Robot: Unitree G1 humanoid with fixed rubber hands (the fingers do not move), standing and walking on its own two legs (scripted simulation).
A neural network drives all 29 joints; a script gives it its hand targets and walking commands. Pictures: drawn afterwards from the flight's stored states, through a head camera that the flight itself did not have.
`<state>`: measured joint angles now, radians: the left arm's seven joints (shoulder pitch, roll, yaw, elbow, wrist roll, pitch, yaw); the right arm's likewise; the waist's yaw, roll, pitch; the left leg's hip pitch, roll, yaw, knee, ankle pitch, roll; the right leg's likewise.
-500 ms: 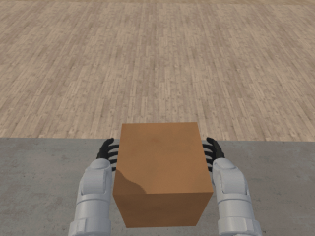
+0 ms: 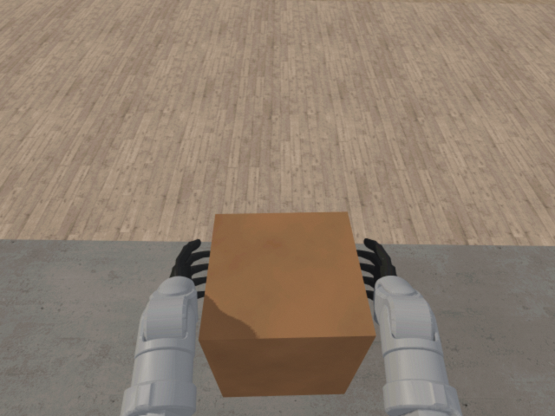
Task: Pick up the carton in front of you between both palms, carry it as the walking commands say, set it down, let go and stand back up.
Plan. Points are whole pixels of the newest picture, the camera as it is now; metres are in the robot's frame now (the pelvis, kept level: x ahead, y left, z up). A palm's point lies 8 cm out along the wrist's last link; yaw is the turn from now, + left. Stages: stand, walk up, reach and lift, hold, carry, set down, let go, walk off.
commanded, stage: hold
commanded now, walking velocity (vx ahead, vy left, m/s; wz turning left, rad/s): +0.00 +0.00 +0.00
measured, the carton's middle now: (282, 308) +0.29 +0.00 -0.02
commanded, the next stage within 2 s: carry in 0.10 s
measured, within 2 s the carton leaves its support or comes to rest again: neither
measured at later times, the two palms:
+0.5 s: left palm (205, 234) +0.38 +0.13 +0.07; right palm (387, 233) +0.38 -0.17 +0.07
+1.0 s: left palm (242, 144) +0.64 +0.08 +0.07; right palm (376, 141) +0.65 -0.22 +0.07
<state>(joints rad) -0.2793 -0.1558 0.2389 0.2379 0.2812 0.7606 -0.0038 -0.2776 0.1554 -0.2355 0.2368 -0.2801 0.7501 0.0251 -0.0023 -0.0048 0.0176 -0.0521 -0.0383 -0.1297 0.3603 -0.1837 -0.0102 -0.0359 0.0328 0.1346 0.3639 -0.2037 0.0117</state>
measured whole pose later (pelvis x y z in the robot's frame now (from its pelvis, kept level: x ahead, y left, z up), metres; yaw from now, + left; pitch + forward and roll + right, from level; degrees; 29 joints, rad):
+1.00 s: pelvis +0.38 -0.08 +0.00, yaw +1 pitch +5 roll +1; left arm -0.18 -0.14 0.12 -0.33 0.11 1.22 0.10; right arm -0.18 0.14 -0.13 -0.33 -0.10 1.23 -0.09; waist 0.02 0.00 -0.07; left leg -0.51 0.09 0.08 1.10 -0.31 0.01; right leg -0.28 -0.01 -0.23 0.40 -0.22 -0.08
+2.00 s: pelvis +1.03 -0.09 -0.01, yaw -1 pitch +5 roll +1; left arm -0.89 0.02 0.27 0.09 0.04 1.34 0.16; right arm -0.92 -0.03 -0.29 0.08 -0.07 1.36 -0.14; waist 0.06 0.01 0.11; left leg -0.66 0.03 0.02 1.32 -0.38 0.06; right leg -0.39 0.01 -0.16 0.53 -0.31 -0.12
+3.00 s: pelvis +1.53 -0.09 +0.05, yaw -1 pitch +2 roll +0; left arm -0.85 0.03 0.26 0.16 0.05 1.33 0.13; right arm -0.83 0.01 -0.28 0.11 -0.09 1.34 -0.12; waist 0.02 -0.01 -0.04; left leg -0.26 -0.01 0.04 0.55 -0.48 0.03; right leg -0.30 0.00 -0.10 0.58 -0.47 -0.03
